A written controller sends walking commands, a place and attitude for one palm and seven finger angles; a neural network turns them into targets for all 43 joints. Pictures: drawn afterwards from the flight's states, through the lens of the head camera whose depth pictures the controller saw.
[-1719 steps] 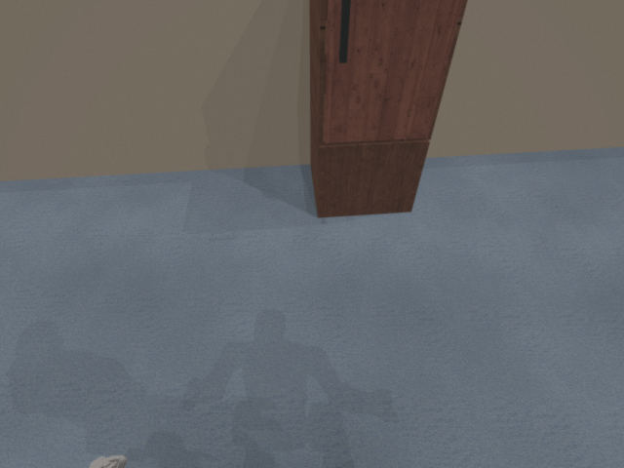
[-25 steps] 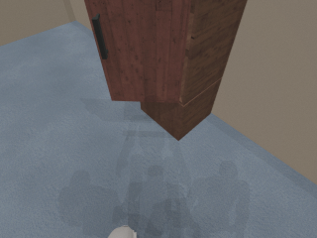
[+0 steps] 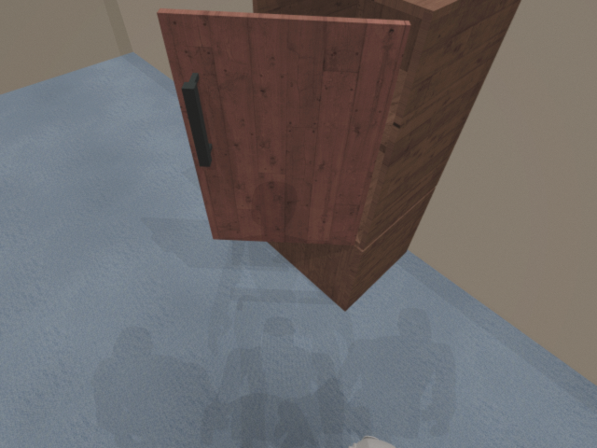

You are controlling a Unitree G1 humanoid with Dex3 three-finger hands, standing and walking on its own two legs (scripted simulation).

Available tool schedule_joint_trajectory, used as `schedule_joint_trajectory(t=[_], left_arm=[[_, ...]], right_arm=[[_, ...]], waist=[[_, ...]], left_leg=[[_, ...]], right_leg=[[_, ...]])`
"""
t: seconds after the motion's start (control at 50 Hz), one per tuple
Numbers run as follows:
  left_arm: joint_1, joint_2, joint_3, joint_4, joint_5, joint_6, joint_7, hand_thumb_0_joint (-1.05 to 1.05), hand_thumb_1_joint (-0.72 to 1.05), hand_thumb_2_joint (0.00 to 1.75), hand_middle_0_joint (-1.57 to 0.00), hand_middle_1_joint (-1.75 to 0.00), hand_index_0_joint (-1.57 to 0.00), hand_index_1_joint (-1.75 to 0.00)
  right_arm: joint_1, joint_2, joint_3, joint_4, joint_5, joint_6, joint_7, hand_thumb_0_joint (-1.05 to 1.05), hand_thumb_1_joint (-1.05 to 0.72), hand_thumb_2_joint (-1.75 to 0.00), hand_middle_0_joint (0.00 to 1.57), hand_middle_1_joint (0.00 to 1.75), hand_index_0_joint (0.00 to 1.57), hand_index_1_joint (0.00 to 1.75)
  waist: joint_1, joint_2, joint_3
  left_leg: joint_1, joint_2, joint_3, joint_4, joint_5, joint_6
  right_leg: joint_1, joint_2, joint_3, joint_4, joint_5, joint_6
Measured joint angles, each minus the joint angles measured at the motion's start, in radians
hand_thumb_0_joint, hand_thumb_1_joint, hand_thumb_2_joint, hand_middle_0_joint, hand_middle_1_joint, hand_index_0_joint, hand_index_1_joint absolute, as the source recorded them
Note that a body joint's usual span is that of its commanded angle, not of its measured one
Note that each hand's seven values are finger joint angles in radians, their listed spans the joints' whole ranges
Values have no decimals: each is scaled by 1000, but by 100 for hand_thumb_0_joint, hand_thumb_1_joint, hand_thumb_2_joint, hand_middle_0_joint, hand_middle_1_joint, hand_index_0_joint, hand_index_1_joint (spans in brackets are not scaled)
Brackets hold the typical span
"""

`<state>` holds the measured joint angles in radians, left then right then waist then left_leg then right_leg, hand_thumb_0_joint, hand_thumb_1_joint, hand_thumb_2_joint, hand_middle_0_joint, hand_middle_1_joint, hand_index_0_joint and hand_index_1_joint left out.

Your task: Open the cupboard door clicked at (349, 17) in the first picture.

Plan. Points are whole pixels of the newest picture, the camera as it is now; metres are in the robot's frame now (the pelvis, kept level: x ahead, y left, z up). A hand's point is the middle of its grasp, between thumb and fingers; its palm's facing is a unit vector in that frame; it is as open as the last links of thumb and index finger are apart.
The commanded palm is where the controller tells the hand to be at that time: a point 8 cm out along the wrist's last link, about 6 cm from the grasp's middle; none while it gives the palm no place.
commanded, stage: take the last steps up to it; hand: left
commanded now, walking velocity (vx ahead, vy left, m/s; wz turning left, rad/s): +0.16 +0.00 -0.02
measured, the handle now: (200, 122) +0.65 +0.25 +0.06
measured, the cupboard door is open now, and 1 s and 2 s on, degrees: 44 44 44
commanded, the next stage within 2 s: come to a stop and stand still in 0.02 s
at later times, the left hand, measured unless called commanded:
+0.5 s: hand (195, 430) +0.17 +0.18 -0.19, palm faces +0.03 -0.98 -0.20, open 7.3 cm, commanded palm none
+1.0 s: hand out of the picture +0.09 +0.15 -0.18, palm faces +0.00 -0.98 -0.22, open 7.4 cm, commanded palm none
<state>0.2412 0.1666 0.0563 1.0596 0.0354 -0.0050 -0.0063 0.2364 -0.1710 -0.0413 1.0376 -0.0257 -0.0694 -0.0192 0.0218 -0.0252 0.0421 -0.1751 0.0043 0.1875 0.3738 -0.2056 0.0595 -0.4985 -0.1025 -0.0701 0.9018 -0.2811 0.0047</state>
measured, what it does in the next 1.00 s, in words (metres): steps on the spot: right foot, then left foot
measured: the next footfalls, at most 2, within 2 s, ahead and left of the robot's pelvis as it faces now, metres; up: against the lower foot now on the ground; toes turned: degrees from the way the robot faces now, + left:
right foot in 0.16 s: +0.14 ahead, -0.13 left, +0.00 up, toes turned -7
left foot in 0.40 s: +0.14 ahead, +0.12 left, +0.00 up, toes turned +6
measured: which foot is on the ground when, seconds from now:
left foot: down 0.00-0.16, up 0.18-0.38, down 0.40-1.00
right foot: up 0.00-0.14, down 0.16-0.42, up 0.44-0.68, down 0.70-1.00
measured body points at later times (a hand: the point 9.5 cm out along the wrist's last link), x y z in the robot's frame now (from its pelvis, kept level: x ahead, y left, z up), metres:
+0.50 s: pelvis +0.10 -0.01 -0.01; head +0.13 +0.01 +0.44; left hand +0.17 +0.23 -0.17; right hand +0.13 -0.24 -0.16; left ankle +0.11 +0.09 -0.74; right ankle +0.07 -0.12 -0.72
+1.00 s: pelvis +0.05 -0.03 -0.01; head +0.05 -0.03 +0.44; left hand +0.09 +0.20 -0.16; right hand +0.14 -0.26 -0.16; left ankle +0.10 +0.07 -0.74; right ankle +0.04 -0.13 -0.74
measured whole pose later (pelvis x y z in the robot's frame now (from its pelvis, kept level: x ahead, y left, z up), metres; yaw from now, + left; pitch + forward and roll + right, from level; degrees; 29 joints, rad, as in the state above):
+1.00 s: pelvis +0.05 -0.03 -0.01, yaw -2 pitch -2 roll +0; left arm 0.30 0.18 -0.01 0.96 0.03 0.02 0.04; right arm 0.21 -0.17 -0.01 0.93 -0.02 0.01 0.00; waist 0.02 0.01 0.02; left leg -0.29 0.00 0.05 0.58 -0.26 0.04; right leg -0.21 0.02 -0.03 0.58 -0.34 -0.03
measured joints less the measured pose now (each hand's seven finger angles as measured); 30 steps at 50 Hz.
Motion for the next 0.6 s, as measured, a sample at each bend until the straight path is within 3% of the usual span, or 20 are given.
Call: schedule_joint_trajectory(t=[0.12, 0.16, 0.24, 0.3, 0.36, 0.4, 0.44, 0.48, 0.54, 0.6], left_arm=[[-71, 33, -2, -31, -3, -6, -7, 1, 94, 90, -19, -30, -19, -30], [-79, 40, -5, -39, -3, -22, -5, 1, 93, 90, -19, -30, -19, -30], [-100, 9, -26, -30, -13, -41, 16, 0, 92, 90, -19, -30, -19, -30], [-105, -6, -35, -21, -14, -26, 28, 0, 92, 90, -19, -30, -20, -30], [-109, -7, -27, -17, -20, -7, 38, 0, 93, 90, -20, -30, -20, -30], [-108, -2, -23, -19, -23, 9, 37, -1, 93, 90, -20, -30, -20, -30], [-102, 8, -18, -23, -25, 29, 38, -1, 93, 90, -20, -30, -20, -30], [-96, 17, -14, -29, -25, 48, 39, 0, 92, 90, -20, -30, -20, -30], [-94, 24, -7, -35, -25, 61, 38, 0, 92, 90, -20, -30, -20, -30], [-89, 28, -4, -44, -25, 63, 36, 0, 92, 90, -20, -30, -20, -30]], right_arm=[[91, 3, 7, 61, -5, 26, 6, -1, -93, -90, 20, 30, 20, 30], [123, 9, 11, 79, 1, 34, 8, 0, -93, -90, 20, 30, 20, 30], [107, 3, 18, 107, 16, 71, 1, 0, -92, -90, 20, 30, 20, 30], [77, 17, 20, 100, 27, 86, -5, 0, -91, -90, 20, 30, 20, 30], [46, 29, 18, 80, 26, 93, -5, 0, -91, -90, 20, 30, 20, 30], [29, 30, 15, 64, 20, 92, -3, 0, -91, -90, 20, 30, 20, 30], [10, 37, 13, 48, 13, 93, -4, 0, -91, -90, 20, 30, 20, 30], [-7, 36, 10, 30, 4, 91, -16, 1, -92, -90, 20, 30, 20, 30], [-34, 23, 8, 1, -2, 85, -22, 1, -93, -90, 20, 30, 21, 30], [-63, 7, 3, -19, -3, 84, -21, 1, -92, -90, 20, 30, 21, 30]], waist=[[-36, 12, 4], [-40, 8, 0], [-54, 55, 23], [-54, 40, 31], [-49, 22, 34], [-43, 19, 35], [-31, -1, 30], [-26, -12, 23], [-26, -1, 30], [-23, 16, 37]], left_leg=[[55, 8, 1, 42, -85, -30], [43, 12, 1, 121, -148, -47], [-56, 28, -84, 351, -314, -81], [-106, 23, -109, 370, -291, -98], [-110, 26, -109, 262, -172, -110], [-98, 34, -104, 188, -33, -90], [-99, 24, -88, 203, -56, -46], [-99, 17, -80, 195, -79, -26], [-102, 18, -88, 169, -60, -24], [-108, 27, -96, 146, -36, -29]], right_leg=[[113, 25, -25, -270, 39, -7], [173, 34, -24, -350, 63, -34], [206, 65, -51, -337, 13, -41], [241, 65, -51, -378, 25, -35], [256, 62, -49, -377, 15, -25], [249, 63, -48, -341, -10, -14], [235, 53, -32, -300, -36, -4], [200, 60, 2, -189, -147, 0], [166, 87, 40, -46, -243, 1], [180, 100, 42, -61, -243, 3]])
